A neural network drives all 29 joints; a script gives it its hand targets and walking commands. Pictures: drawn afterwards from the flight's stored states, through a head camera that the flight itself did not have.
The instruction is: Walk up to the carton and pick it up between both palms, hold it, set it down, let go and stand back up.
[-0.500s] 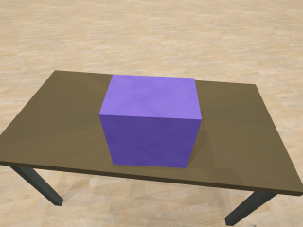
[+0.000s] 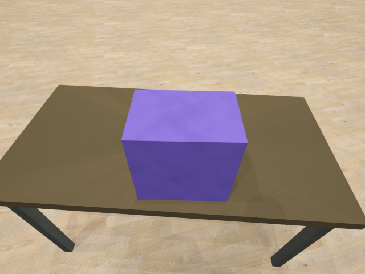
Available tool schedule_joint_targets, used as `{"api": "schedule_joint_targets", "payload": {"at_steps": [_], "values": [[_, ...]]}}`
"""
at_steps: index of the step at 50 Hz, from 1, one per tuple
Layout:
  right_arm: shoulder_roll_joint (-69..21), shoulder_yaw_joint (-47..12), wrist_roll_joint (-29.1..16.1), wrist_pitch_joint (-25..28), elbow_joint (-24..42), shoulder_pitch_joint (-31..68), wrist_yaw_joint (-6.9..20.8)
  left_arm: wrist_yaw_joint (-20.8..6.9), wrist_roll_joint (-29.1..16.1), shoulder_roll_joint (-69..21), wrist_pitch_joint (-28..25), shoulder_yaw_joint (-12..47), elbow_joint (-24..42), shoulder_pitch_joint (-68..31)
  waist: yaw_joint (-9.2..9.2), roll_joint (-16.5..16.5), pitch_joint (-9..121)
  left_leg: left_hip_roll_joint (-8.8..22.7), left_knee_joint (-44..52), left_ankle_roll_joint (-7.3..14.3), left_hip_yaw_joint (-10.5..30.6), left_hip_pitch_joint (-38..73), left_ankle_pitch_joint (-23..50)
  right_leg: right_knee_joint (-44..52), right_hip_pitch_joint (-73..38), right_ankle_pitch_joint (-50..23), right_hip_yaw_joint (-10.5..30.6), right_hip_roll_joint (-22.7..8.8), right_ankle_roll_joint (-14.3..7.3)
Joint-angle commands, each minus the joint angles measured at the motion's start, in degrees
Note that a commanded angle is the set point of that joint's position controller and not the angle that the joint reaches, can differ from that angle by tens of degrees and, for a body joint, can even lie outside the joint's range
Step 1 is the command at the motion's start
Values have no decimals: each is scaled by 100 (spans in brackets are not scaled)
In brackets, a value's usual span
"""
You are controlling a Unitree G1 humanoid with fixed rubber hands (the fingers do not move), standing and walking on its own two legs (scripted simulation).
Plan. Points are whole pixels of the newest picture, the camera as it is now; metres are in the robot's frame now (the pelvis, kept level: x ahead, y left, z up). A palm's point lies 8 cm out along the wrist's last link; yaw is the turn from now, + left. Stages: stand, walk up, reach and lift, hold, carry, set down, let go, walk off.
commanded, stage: walk up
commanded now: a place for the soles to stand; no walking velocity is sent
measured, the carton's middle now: (183, 148) +0.46 +0.01 -0.01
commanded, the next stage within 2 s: reach and lift in 0.46 s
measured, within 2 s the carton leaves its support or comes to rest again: neither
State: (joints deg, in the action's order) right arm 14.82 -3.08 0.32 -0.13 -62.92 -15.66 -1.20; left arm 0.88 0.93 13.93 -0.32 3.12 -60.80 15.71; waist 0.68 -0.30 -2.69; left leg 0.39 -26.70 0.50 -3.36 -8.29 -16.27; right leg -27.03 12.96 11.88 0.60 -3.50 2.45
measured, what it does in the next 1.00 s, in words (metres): stands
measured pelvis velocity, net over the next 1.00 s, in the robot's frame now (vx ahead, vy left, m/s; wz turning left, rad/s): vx -0.02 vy -0.03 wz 0.01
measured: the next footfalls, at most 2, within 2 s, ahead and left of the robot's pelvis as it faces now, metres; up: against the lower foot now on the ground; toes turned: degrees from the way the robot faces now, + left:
none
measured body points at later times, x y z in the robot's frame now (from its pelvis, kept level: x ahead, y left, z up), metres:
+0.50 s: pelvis +0.00 +0.00 -0.01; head +0.02 -0.02 +0.44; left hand +0.06 +0.25 -0.15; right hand +0.01 -0.27 -0.17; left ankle -0.02 +0.11 -0.74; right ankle +0.03 -0.15 -0.74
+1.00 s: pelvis -0.02 -0.03 -0.02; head +0.02 -0.03 +0.43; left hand +0.13 +0.25 -0.12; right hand +0.13 -0.24 -0.13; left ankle -0.02 +0.11 -0.74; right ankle +0.03 -0.15 -0.74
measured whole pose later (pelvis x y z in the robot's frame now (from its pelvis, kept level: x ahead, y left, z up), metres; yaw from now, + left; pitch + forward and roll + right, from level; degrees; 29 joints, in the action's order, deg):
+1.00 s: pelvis -0.02 -0.03 -0.02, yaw +1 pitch -4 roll -1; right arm 7.0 1.8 0.0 -6.0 -34.0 -9.1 -2.9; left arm -4.6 5.1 16.8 26.8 -5.7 -25.6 7.3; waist -0.1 0.9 -10.2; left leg 5.0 -41.4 -2.4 -0.6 -15.1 -22.1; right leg -38.1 17.7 16.3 -2.5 0.1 -0.1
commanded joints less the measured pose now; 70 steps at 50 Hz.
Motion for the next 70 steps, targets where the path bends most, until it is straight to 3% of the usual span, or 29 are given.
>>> {"api": "schedule_joint_targets", "payload": {"at_steps": [1, 2, 4, 7, 8, 11, 16, 19, 21, 22, 23, 24, 25, 26, 28, 31, 32, 34, 35, 38, 41, 46, 50, 55, 60, 61, 62, 64, 70], "values": [[768, 125, -33, 44, 162, -236, -22, 46, 14, 715, -65, -96, 247, 119, 36, 285, -5, 629, 845, 192, 647, -407, 493, 163, -173, -462, 229, -133, -381], [877, 152, -45, 29, 201, -174, -18, 54, 20, 723, -83, -91, 250, 191, 23, 386, -80, 605, 879, 219, 552, -457, 363, 120, -10, -570, 198, -144, -388], [889, 201, -20, 5, 186, -262, -32, 71, 47, 710, -76, -71, 195, 215, -32, 162, -213, 618, 861, 240, 511, -224, 767, 57, 164, -703, 224, -106, -337], [881, 207, -43, -20, 236, -119, -14, 106, 33, 635, -88, -79, 210, 225, -6, 344, -152, 633, 783, 263, 340, -340, 530, 58, -63, -796, 220, -111, -319], [827, 195, -29, -25, 228, -96, -29, 120, 6, 676, -87, -55, 190, 226, -6, 100, -261, 599, 685, 282, 283, -269, 763, 93, 81, -1130, 286, -146, -352], [739, 142, 10, -19, 239, -345, -11, 112, 44, 753, -80, -82, 200, 207, -38, -295, 17, 622, 640, 227, 303, -268, 531, 30, -100, -1004, 409, -235, -420], [851, 169, 1, -28, 279, -298, -30, 111, 1, 810, -80, -108, 283, 97, -12, -92, -138, 642, 613, 189, 170, -189, 882, -121, 131, -1348, 457, -159, -457], [866, 185, 15, -86, 346, -176, -14, 143, -11, 689, -67, -66, 295, 208, -19, 222, -259, 645, 592, 288, 49, -317, 237, -138, 348, -972, 614, -135, -458], [743, 180, 13, -120, 383, -174, -4, 143, -30, 879, -62, -143, 307, 234, 14, -375, -180, 568, 454, 282, 35, -284, -153, 25, 427, -675, 819, -181, -491], [849, 224, 42, -119, 436, -160, 4, 149, -48, 892, -60, -130, 357, 238, 24, -148, -183, 549, 489, 267, -11, -241, -316, 19, 506, -699, 916, -215, -533], [897, 241, 50, -116, 433, -137, -8, 151, 6, 941, -66, -147, 362, 292, 33, -224, -122, 559, 446, 264, -44, -57, -32, -87, 582, -958, 914, -224, -517], [314, 1069, 608, 406, 1708, 3995, 257, -42, -559, 1273, 1120, -234, 2113, -3963, -444, 47, 275, 433, -568, -90, 46, -2184, -477, -1245, 725, 1019, -448, 282, -434], [595, 1174, 871, 157, 1293, 2999, 526, 43, -482, 1179, 1922, -135, 2106, -2983, -182, 22, -279, 395, -676, -81, -162, -2826, -1346, -1590, 40, 1397, -557, 287, -463], [789, 1190, 741, -40, 1567, 2844, 599, 4, -305, 1192, 2489, -217, 2420, -2935, -121, -183, 293, 276, -795, -141, -393, -2535, -1008, -1420, -94, 924, -494, 239, -447], [848, 1153, 509, -365, 2077, 2082, 659, -65, -167, 1079, 3170, -351, 3412, -2584, 61, -45, 1128, 239, -1145, -320, -463, -1895, -629, -1393, 191, 287, -371, 179, -472], [904, 786, -149, -662, 1932, 1383, 503, -296, 369, 947, 3809, -789, 3585, -1744, -42, 209, 1629, 352, -1612, -519, -294, -1207, 1369, -1707, 115, -1191, -661, 383, -386], [896, 719, -271, -766, 1807, 1290, 379, -464, 577, 934, 3971, -860, 3493, -1524, -200, 135, 1580, 355, -1702, -531, -299, -1003, 2010, -1596, -35, -1750, -615, 426, -390], [1048, 584, -582, -816, 1654, 1090, 209, -747, 840, 730, 4055, -944, 3587, -962, -249, 216, 1231, 265, -1543, -606, -247, -609, 1975, -1149, -141, -1966, -631, 440, -452], [1023, 502, -571, -882, 1770, 1148, 108, -800, 923, 697, 4049, -1089, 3606, -964, -298, 119, 949, 168, -1362, -582, -275, -767, 1403, -866, -316, -1795, -534, 480, -478], [564, 339, -516, -951, 2537, 1374, -78, -818, 1007, 917, 3835, -1296, 3972, -1095, -81, -208, 310, -6, -866, -324, -462, -1136, -1, -346, -464, -666, -316, 374, -366], [67, 390, -340, -877, 3267, 1464, -87, -704, 834, 1099, 3391, -1206, 4248, -1616, -48, -20, -139, 105, -610, -53, -505, -1662, -870, -250, -327, 816, -139, 283, -323], [-239, 603, -16, -663, 3420, 1159, -162, -578, 548, 1142, 2733, -1124, 4245, -1892, -272, 271, 184, 345, -488, 1, -513, -2125, -933, -469, -971, 569, -177, 341, -295], [-293, 651, 4, -159, 3674, 950, -234, -439, 267, 1120, 2218, -1009, 4509, -1593, -287, 547, 529, 377, -496, -41, -421, -2049, -242, -671, -1216, -215, -190, 350, -283], [-295, 811, 368, 347, 3305, 545, -336, -456, -27, 1067, 1830, -893, 4006, -1184, -463, 4, 451, 230, -317, -24, -371, -1592, 268, -456, -1152, -556, -325, 432, -241], [-309, 674, 139, 658, 3713, 511, -260, -385, -141, 1331, 1477, -1127, 3966, -1039, -71, 1, 836, 89, -48, -113, -401, -1081, 625, -196, -1535, -798, -316, 453, -190], [-423, 544, 51, 695, 3661, 567, -217, -335, -104, 1324, 1408, -1142, 3839, -1021, 29, 196, 668, 68, 47, -110, -420, -1077, 838, -153, -1461, -903, -291, 407, -215], [-363, 656, 96, 705, 3454, 488, -215, -350, -168, 1183, 1345, -1054, 3760, -992, -118, 257, 559, 88, 139, -145, -369, -910, 946, -111, -1420, -917, -373, 495, -218], [-444, 663, 78, 743, 3242, 630, -217, -398, -85, 1127, 1248, -1052, 3586, -1228, -56, 237, 25, 61, 260, -53, -373, -907, 284, 95, -1135, -138, -227, 491, -325], [-404, 612, -77, 949, 3208, 484, -180, -391, -171, 979, 806, -1029, 3522, -1140, 9, 324, 13, -5, 582, -155, -379, -476, 862, 403, -1419, -371, -144, 497, -348]]}}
